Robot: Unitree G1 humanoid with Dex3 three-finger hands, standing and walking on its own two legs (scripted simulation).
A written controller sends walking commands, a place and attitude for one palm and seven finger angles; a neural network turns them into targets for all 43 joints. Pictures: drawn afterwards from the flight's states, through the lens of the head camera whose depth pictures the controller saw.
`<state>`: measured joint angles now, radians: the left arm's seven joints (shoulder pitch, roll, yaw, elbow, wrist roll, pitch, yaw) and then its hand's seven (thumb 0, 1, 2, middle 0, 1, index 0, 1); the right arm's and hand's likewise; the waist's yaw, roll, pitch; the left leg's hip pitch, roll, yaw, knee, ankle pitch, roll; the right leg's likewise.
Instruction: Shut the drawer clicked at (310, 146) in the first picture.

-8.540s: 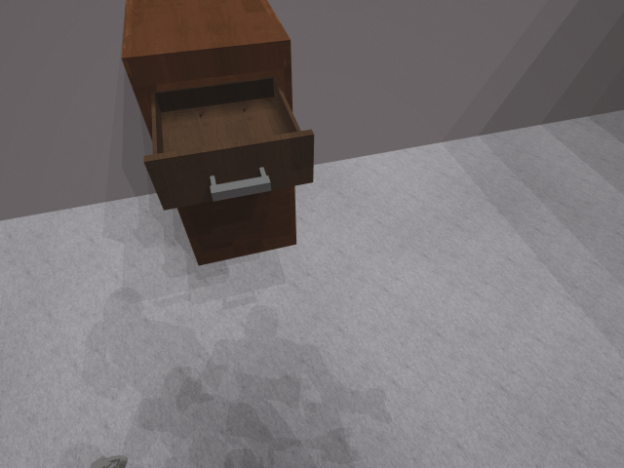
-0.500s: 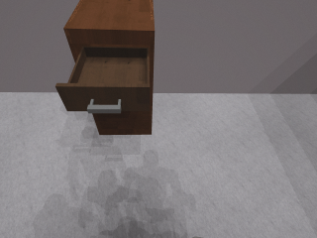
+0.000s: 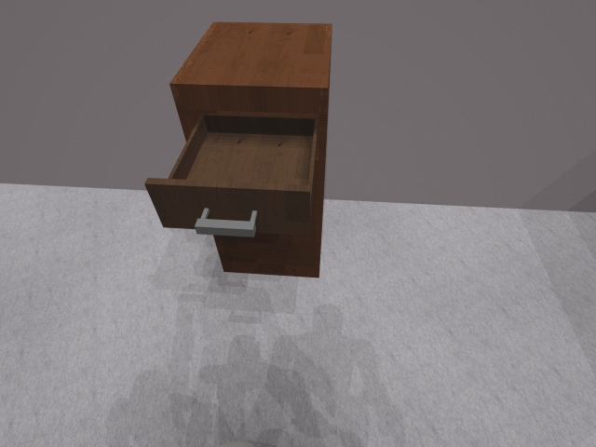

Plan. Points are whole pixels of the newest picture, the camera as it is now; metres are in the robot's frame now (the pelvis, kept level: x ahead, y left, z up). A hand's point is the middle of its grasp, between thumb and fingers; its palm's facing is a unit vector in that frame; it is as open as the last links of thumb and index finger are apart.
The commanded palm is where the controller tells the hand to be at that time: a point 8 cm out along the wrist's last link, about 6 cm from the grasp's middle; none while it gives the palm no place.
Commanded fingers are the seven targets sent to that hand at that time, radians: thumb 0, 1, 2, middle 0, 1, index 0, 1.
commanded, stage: take the last steps up to it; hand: left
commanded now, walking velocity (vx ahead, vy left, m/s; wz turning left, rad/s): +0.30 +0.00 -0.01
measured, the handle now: (227, 220) +0.57 +0.21 -0.10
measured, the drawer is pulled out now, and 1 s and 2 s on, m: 0.30 0.30 0.30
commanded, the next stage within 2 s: come to a stop and stand still in 0.60 s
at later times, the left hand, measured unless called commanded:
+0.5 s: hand (183, 388) +0.24 +0.23 -0.17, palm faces -0.02 -0.98 -0.19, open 7.4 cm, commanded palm none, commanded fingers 0.00 0.90 0.90 -0.20 -0.30 -0.20 -0.30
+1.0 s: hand (215, 352) +0.31 +0.19 -0.19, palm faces +0.03 -0.97 -0.22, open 7.3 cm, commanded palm none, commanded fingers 0.00 0.90 0.90 -0.20 -0.30 -0.20 -0.30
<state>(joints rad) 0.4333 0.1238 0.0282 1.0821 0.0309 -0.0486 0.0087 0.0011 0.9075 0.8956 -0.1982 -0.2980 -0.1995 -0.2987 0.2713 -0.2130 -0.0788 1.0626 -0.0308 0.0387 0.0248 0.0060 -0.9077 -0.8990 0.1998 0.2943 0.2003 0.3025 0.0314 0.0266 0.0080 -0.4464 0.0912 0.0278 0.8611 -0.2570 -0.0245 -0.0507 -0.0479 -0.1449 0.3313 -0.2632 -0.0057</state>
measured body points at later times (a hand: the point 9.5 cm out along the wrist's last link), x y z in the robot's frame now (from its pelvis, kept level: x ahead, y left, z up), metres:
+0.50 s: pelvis +0.15 +0.05 +0.00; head +0.16 +0.05 +0.45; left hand +0.24 +0.28 -0.15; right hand +0.09 -0.17 -0.16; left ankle +0.08 +0.15 -0.75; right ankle +0.24 -0.09 -0.70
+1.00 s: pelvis +0.26 +0.01 -0.02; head +0.29 +0.01 +0.43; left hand +0.31 +0.24 -0.17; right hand +0.32 -0.23 -0.17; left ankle +0.30 +0.13 -0.73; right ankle +0.31 -0.10 -0.75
